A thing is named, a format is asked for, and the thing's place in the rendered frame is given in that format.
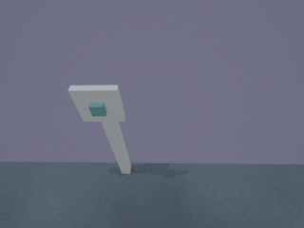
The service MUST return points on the panel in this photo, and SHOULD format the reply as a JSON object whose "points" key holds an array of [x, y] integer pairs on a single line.
{"points": [[83, 95]]}

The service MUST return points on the button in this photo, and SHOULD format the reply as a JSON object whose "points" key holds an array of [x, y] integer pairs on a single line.
{"points": [[97, 109]]}

